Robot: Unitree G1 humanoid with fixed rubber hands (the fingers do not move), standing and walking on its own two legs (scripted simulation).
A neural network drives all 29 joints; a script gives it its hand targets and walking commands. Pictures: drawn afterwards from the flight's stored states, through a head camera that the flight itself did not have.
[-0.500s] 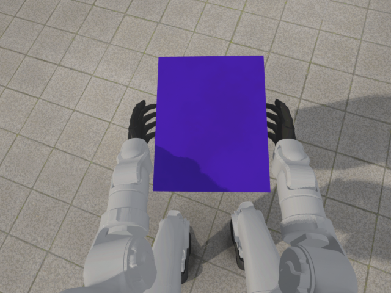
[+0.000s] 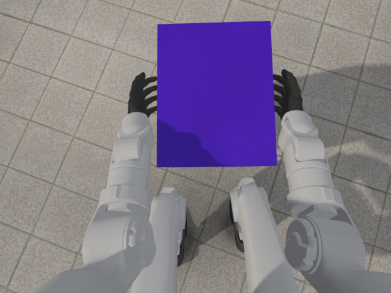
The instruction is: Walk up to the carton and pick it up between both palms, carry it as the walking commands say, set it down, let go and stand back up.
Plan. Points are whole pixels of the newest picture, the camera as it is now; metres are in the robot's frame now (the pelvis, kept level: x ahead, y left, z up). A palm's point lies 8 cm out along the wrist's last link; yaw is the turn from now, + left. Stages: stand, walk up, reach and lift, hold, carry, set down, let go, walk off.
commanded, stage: set down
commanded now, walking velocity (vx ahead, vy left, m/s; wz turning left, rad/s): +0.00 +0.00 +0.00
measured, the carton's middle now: (212, 109) +0.47 -0.03 -0.16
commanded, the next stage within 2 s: none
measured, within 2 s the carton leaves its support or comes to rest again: rests again in 1.94 s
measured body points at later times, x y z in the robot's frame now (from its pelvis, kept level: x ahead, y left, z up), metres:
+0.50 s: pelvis -0.02 -0.01 -0.07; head +0.27 -0.03 +0.27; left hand +0.48 +0.12 -0.18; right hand +0.47 -0.18 -0.18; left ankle +0.07 +0.11 -0.51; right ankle +0.11 -0.14 -0.51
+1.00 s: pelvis -0.04 -0.01 -0.13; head +0.31 -0.03 +0.14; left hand +0.49 +0.11 -0.29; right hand +0.49 -0.19 -0.28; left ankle +0.07 +0.11 -0.51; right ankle +0.11 -0.14 -0.51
